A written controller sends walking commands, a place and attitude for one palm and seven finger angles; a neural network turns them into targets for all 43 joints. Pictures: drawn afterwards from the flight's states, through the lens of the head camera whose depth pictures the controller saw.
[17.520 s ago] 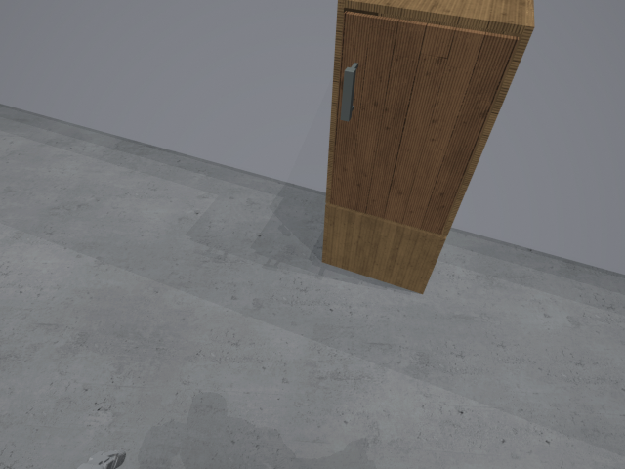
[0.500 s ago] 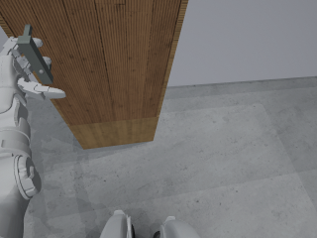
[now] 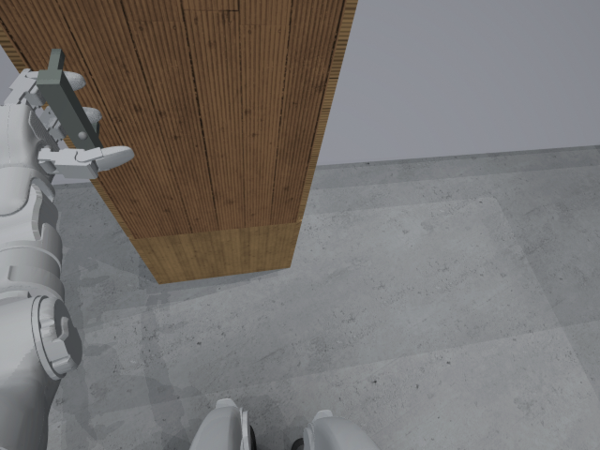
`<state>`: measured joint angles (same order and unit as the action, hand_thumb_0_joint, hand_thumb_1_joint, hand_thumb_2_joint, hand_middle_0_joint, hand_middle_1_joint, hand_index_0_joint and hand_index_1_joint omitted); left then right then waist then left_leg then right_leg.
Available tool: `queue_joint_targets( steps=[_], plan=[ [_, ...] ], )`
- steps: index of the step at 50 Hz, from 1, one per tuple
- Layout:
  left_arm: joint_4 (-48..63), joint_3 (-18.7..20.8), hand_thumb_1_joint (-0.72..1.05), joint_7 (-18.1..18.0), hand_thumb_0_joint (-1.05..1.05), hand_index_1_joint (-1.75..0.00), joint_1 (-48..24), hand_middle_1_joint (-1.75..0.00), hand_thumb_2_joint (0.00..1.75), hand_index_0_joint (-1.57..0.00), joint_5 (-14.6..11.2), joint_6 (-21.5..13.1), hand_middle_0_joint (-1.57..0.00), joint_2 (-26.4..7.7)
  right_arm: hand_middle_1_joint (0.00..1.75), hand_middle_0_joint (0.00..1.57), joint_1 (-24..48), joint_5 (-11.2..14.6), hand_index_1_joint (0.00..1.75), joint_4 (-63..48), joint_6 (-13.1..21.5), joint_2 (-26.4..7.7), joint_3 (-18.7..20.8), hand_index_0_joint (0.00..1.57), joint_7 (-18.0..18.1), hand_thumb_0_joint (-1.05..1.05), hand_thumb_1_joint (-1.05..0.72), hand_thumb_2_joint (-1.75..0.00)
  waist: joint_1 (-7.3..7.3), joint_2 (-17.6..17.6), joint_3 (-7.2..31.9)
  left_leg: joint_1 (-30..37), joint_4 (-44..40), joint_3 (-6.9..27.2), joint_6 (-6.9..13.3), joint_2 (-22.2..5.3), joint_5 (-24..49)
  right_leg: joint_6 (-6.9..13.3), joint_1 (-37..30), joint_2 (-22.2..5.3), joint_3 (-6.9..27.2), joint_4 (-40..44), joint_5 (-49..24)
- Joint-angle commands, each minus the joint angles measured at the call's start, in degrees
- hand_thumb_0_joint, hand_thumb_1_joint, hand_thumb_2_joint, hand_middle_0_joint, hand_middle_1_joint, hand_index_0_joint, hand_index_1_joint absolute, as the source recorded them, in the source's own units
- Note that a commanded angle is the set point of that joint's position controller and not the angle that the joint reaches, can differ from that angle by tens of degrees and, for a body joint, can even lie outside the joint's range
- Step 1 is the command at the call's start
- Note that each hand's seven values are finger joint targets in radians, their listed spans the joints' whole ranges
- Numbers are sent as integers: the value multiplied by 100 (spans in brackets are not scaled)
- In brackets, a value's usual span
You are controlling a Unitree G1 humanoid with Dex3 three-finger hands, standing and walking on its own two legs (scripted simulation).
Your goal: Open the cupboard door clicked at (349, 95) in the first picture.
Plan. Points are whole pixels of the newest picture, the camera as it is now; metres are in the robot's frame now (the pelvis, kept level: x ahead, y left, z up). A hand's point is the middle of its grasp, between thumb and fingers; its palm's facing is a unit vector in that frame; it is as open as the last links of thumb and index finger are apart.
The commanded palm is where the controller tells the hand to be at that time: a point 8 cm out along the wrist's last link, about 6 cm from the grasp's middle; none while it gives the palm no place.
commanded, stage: close the thumb around the handle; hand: left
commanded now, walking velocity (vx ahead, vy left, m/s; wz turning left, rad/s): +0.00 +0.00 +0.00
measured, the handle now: (76, 108) +0.54 +0.26 +0.08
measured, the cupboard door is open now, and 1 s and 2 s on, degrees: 0 15 48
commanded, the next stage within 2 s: pull the door open along its arc in 0.42 s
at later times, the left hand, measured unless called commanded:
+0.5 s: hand (90, 141) +0.49 +0.24 +0.08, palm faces +0.11 -0.99 +0.01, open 5.8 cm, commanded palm +0.46 +0.28 +0.08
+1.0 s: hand (108, 200) +0.40 +0.20 +0.08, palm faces +0.11 -0.99 +0.02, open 6.2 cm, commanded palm +0.35 +0.25 +0.08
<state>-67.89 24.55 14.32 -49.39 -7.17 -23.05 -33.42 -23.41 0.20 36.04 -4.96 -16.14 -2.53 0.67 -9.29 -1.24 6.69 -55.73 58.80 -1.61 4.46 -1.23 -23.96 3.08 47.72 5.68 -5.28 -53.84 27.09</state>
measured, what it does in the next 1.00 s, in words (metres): stands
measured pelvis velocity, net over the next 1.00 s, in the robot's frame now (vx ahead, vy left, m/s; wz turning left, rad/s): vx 0.01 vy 0.00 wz -0.01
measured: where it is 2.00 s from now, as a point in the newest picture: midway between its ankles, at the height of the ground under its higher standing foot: outside the picture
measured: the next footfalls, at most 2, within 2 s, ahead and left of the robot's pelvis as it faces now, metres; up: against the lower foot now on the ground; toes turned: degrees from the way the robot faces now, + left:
none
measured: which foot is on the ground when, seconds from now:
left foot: down 0.00-1.00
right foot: down 0.00-1.00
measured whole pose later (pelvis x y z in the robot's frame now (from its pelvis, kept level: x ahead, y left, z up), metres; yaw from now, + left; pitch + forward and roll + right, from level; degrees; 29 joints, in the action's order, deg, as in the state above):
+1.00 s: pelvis +0.01 +0.00 +0.02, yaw -1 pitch +15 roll -3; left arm -39.1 16.5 8.6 -20.7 -12.9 -20.9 -17.9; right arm -21.7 1.8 32.1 -4.3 -15.0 -0.8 -1.3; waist -4.5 -1.8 9.2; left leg -45.5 53.9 -4.0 4.6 -0.8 -23.8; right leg 2.8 38.9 5.3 -2.4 -50.5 26.8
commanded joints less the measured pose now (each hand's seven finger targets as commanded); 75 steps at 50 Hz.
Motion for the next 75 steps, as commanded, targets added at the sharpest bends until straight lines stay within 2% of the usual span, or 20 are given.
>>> queue_joint_targets(
  steps=[1,4,7,11,19,24,26,28,32,38,44,47,48,51,54,60,62,64,67,75],
  plan=[
    [1107,42,34,-53,0,-129,-2329,-129,66,-36,-97,-361,-36,-1351,30,20,-883,-1,30,-240,49,-1115,403,20,37,0,-90,-90,-41,-893,2484,3228,-584,866,-245,-146,2241,-150,136,-41,343,634,-1588],
    [1014,252,51,-67,0,-131,-2192,-131,73,-37,-69,-267,-37,-1659,30,20,-901,4,30,-299,44,-1152,393,20,52,0,-90,-90,42,-786,2349,2900,-608,776,-204,-95,2147,-138,-156,-57,396,646,-1699],
    [1238,49,68,-58,0,-133,-2371,-133,80,-38,-70,-342,-38,-1406,30,20,-849,11,30,-336,47,-1100,392,20,42,0,-90,-90,-5,-882,2403,3072,-604,786,-219,-108,2189,-156,-23,-54,392,652,-1695],
    [1197,114,90,-52,0,-135,-2378,-135,90,-40,-108,-490,-40,-1440,30,20,-840,11,30,-287,68,-1103,403,20,46,0,-90,-90,-60,-743,2366,3013,-568,792,-219,-120,2140,-158,3,-50,400,630,-1663],
    [1076,404,90,-53,0,-135,-2414,-135,90,-40,-119,-368,-40,-1821,30,20,-835,16,30,-333,98,-1144,391,20,91,0,-90,-90,29,-795,2319,2862,-604,803,-209,-100,1928,-140,-56,-84,411,630,-1504],
    [1292,530,90,-181,0,-135,-2184,-135,90,-40,-50,-451,-40,-1922,30,20,-824,-10,30,-413,115,-1122,400,20,75,0,-90,-90,146,-821,2610,2966,-587,783,-229,-101,2188,-137,-266,-72,417,567,-1716],
    [1370,447,90,-178,0,-135,-2111,-135,90,-40,-81,-477,-40,-1780,30,20,-768,4,30,-427,114,-1101,395,20,55,0,-90,-90,132,-850,2628,2992,-589,730,-230,-103,2176,-160,-272,-71,422,599,-1740],
    [1377,-64,90,-159,0,-135,-2421,-135,90,-40,-131,-491,-40,-1102,30,20,-716,24,30,-393,112,-1031,391,20,21,0,-90,-90,-35,-861,2370,3015,-609,756,-232,-111,1858,-171,2,-54,402,665,-1487],
    [1698,107,90,-205,0,-135,-1852,-135,90,-40,-153,-593,-40,-1224,30,20,-702,10,30,-435,113,-1082,435,20,-6,0,-90,-90,208,-970,2726,3271,-654,759,-276,-112,2154,-119,-190,-50,383,604,-1652],
    [2362,-114,90,-149,0,-135,-653,-135,90,-40,-361,-493,-40,-674,30,20,-513,89,30,-630,73,-981,482,20,-77,0,-90,-90,407,-646,2709,3257,-759,602,-236,-56,2411,-133,-712,-24,374,685,-2102],
    [3539,-394,90,-215,0,-135,1060,-135,90,-40,-642,-343,-40,-30,30,20,-191,180,30,-926,153,-886,512,20,-149,0,-90,-90,644,-622,2342,3382,-938,530,-239,-44,2804,-115,-989,-38,327,764,-2400],
    [3999,-512,90,-333,0,-135,1638,-135,90,-40,-712,-248,-40,234,30,20,3,203,30,-1031,227,-836,519,20,-163,0,-90,-90,670,-273,2026,3162,-1014,471,-222,-17,2554,-161,-1100,-57,341,804,-2411],
    [4373,59,90,-985,0,-135,1649,-135,90,-40,-996,-179,-40,421,30,20,222,156,30,-1065,289,-694,511,20,-160,0,-90,-90,1101,-285,1971,2969,-1120,450,-273,7,2482,-136,-1196,-77,266,812,-2235],
    [4747,-477,90,-1827,0,-135,2519,-135,90,-40,-696,-69,-40,1140,30,20,373,82,30,-1077,447,-659,487,20,-258,0,-90,-90,955,-353,1705,3033,-1127,516,-356,-23,2448,-151,-965,-93,206,703,-2004],
    [5184,-653,90,-2674,0,-135,2606,-135,90,-40,-379,-20,-40,1509,30,20,568,-40,30,-1095,475,-601,485,20,-299,0,-90,-90,974,135,1677,2807,-1093,503,-315,11,2110,-164,-1114,-136,233,662,-1876],
    [5547,-1585,90,-3848,0,-135,2586,-135,90,-40,377,221,-40,2508,30,20,994,-177,30,-1125,430,-452,449,20,-328,0,-90,-90,876,247,1655,2682,-1072,507,-283,75,1483,-166,-1124,-256,297,714,-1507],
    [5786,-1932,90,-4041,0,-135,2650,-135,90,-40,566,294,-40,2799,30,20,1084,-197,30,-1134,412,-396,454,20,-330,0,-90,-90,862,16,1691,2786,-1060,470,-289,98,1434,-148,-1149,-283,323,758,-1513],
    [5878,-2117,90,-4262,0,-135,2866,-135,90,-40,673,401,-40,2972,30,20,1129,-239,30,-1155,393,-364,449,20,-322,0,-90,-90,846,295,1652,2713,-1063,475,-259,108,1337,-151,-1250,-283,343,855,-1476],
    [6177,-2589,90,-4540,0,-135,3085,-135,90,-40,784,566,-40,3450,30,20,1309,-248,30,-1204,375,-281,433,20,-320,0,-90,-90,828,156,1568,2763,-1082,425,-272,132,1296,-146,-1368,-344,388,954,-1517],
    [7078,-3553,90,-4598,0,-135,4294,-135,90,-40,1080,869,-40,4101,30,20,1513,-298,30,-1439,384,-126,394,20,-258,0,-90,-90,771,286,1292,2748,-1102,389,-257,149,1274,-190,-1661,-503,520,1160,-1959]
  ],
)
